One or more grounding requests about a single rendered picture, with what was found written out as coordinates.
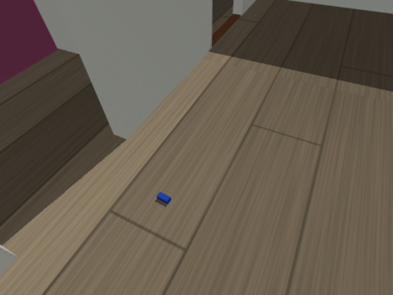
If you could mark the small box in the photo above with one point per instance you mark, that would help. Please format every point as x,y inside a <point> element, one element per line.
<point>164,198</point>

